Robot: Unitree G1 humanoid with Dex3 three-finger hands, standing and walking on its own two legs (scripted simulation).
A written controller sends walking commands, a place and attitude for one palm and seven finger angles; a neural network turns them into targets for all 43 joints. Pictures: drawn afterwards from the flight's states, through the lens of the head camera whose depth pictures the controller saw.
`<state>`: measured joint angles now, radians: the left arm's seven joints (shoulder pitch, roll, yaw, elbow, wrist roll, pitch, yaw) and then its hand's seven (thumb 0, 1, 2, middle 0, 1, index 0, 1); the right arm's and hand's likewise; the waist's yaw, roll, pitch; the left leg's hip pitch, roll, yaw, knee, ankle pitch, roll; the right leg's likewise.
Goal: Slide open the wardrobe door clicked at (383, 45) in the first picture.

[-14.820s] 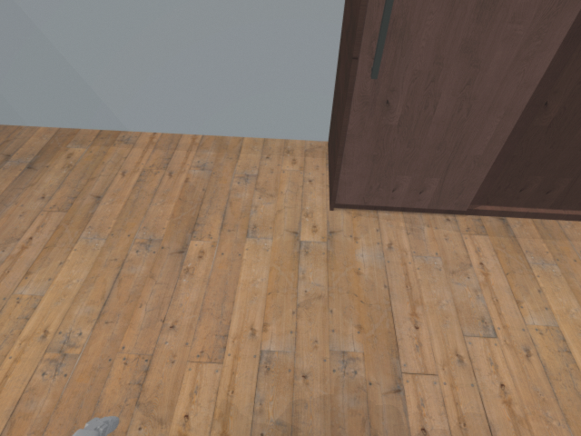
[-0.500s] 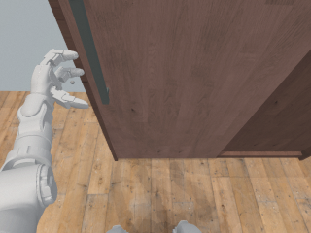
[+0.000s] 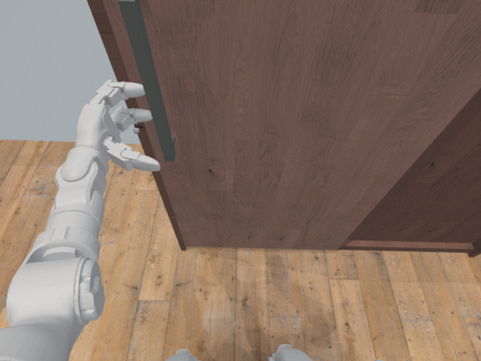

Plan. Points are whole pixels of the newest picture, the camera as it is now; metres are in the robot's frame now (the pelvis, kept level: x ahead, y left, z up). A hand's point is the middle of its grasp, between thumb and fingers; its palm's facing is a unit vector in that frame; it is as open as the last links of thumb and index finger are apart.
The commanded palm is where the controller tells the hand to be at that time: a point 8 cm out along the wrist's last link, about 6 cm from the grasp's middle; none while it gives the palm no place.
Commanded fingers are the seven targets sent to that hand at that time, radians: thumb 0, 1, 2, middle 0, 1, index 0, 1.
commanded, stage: feel for the door with the fingertips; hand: left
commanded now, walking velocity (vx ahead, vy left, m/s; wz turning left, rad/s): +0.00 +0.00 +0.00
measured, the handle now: (156, 91) +0.54 +0.13 +0.13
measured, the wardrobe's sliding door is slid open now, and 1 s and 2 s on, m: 0.00 0.00 0.00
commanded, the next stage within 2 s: slide the fingers in behind the handle in 0.70 s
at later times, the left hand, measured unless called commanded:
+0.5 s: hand (141, 122) +0.48 +0.15 +0.11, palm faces -0.09 -1.00 -0.01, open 14.0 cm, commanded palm +0.46 +0.20 +0.11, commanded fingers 0.00 -0.50 0.30 -0.30 -1.20 -0.30 -1.20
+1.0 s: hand (145, 118) +0.49 +0.15 +0.11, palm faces -0.06 -1.00 -0.02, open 13.6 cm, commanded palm +0.47 +0.20 +0.11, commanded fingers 0.00 -0.50 0.30 -0.30 -1.20 -0.30 -1.20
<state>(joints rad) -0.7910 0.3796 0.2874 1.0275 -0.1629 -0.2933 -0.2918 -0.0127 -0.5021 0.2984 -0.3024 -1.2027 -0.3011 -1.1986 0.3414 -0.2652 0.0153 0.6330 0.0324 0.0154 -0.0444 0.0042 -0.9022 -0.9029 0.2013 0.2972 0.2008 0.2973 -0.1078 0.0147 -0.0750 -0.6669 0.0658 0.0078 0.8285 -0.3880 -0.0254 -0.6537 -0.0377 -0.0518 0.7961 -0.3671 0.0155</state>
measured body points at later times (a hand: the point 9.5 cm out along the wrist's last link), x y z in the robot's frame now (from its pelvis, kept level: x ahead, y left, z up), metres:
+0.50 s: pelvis -0.01 +0.00 +0.00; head +0.08 +0.00 +0.44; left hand +0.48 +0.20 +0.11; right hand +0.02 -0.27 -0.12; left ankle +0.01 +0.13 -0.70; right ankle +0.01 -0.13 -0.70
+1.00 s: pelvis -0.01 +0.00 +0.00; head +0.09 +0.00 +0.44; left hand +0.49 +0.20 +0.11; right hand +0.01 -0.27 -0.12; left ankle +0.01 +0.13 -0.70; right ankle +0.01 -0.13 -0.70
